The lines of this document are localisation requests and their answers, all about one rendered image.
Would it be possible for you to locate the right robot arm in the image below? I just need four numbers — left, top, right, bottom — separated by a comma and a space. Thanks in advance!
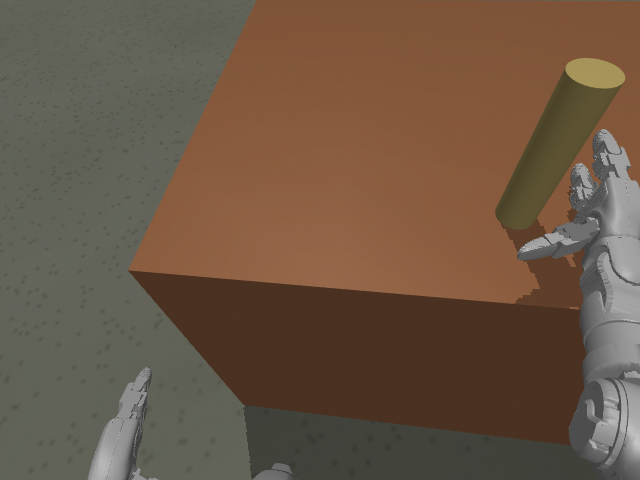
569, 236, 640, 480

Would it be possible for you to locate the right robot hand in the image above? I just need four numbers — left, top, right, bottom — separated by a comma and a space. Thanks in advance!
517, 129, 640, 260

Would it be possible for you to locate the left robot hand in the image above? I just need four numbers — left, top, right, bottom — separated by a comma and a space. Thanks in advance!
87, 367, 159, 480

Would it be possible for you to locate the can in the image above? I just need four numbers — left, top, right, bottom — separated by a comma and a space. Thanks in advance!
495, 58, 625, 230

